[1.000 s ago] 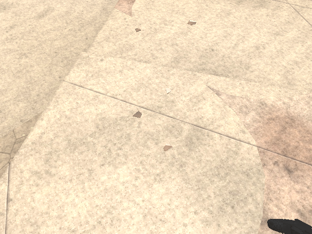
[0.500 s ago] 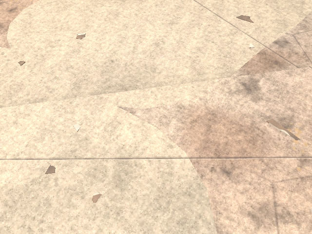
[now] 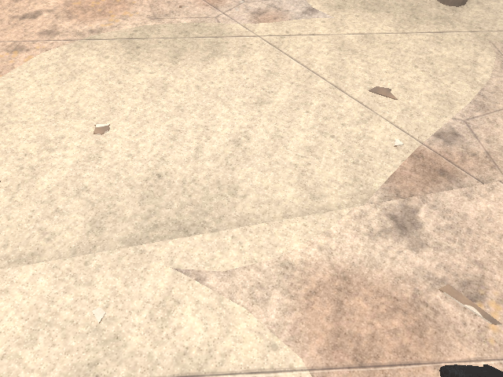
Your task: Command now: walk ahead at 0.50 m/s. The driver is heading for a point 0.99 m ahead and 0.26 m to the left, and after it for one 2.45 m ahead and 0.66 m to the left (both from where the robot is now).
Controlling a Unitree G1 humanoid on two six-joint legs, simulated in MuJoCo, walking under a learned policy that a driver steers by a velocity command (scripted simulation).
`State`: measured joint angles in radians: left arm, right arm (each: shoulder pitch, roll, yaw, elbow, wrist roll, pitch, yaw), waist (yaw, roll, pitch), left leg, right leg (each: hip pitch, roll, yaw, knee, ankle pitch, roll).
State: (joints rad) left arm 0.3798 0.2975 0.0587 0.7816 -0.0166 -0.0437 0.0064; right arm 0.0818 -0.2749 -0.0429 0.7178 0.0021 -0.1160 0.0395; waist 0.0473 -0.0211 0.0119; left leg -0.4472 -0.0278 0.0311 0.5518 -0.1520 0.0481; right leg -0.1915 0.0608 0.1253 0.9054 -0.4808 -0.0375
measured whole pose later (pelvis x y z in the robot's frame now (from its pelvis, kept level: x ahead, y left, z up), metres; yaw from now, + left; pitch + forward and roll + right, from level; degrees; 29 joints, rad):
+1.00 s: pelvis +0.49 +0.12 -0.01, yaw +31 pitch +2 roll -1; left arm 0.27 0.31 0.07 0.81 -0.03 -0.08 -0.01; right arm 0.14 -0.30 -0.07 0.62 0.02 -0.03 0.04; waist 0.04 0.00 0.07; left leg -0.47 -0.04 0.03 0.64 -0.20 0.09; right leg -0.26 -0.07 -0.02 1.14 -0.48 0.03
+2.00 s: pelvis +1.06 +0.38 -0.05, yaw +4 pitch +2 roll +0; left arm 0.38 0.27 0.09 0.77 -0.03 -0.04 0.02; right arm 0.14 -0.24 -0.04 0.72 -0.01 -0.13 0.04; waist 0.05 -0.04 -0.01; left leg -0.42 -0.02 -0.04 0.57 -0.19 0.02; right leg -0.37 0.04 0.20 1.17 -0.47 -0.01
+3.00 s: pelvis +1.56 +0.42 -0.04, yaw +11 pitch +2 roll +0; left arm 0.30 0.27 0.04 0.83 -0.01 -0.10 0.00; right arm 0.15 -0.29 -0.06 0.76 0.02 -0.06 0.04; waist 0.01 0.00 0.04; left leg -0.41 -0.08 -0.01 0.52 -0.15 0.08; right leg -0.33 -0.02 0.02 1.14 -0.42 0.00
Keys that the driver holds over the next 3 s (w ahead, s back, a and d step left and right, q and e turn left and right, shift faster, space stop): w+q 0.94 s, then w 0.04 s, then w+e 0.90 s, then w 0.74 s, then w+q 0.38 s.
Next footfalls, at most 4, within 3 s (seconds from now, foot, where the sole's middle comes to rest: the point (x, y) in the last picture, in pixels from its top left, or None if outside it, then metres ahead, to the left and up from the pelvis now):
0.42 right None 0.40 -0.11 -0.76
0.92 left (177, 339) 0.56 0.25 -0.76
1.46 right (212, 224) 0.95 0.19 -0.78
1.90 left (130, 175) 1.17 0.51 -0.81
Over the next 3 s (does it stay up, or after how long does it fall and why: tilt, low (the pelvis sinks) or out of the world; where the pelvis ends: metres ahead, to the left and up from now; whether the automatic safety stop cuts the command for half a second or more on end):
stays up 1.56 0.42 -0.04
